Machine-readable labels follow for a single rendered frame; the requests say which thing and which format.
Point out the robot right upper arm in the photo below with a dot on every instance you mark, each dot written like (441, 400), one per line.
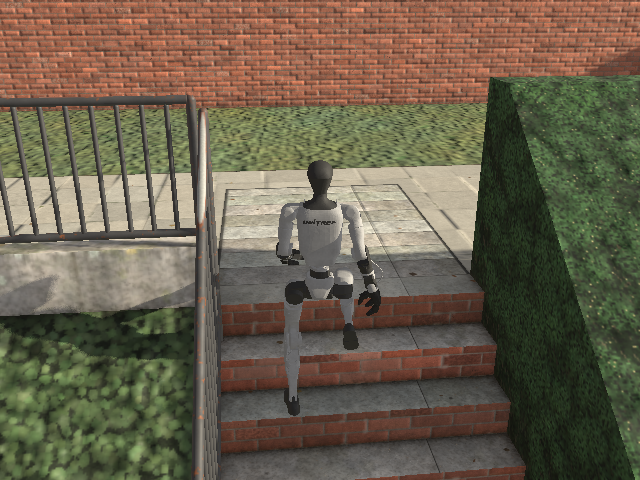
(352, 214)

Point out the right robot hand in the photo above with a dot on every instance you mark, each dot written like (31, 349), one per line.
(375, 299)

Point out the robot left forearm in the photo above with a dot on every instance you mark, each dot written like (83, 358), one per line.
(284, 258)

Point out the humanoid robot head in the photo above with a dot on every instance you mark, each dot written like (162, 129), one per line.
(320, 175)

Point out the left robot hand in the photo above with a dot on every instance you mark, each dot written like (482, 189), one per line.
(295, 255)

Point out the robot left upper arm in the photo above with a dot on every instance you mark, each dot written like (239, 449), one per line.
(288, 214)

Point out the right robot foot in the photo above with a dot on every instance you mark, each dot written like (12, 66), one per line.
(350, 340)

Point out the robot right forearm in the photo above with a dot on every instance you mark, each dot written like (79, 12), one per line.
(367, 273)

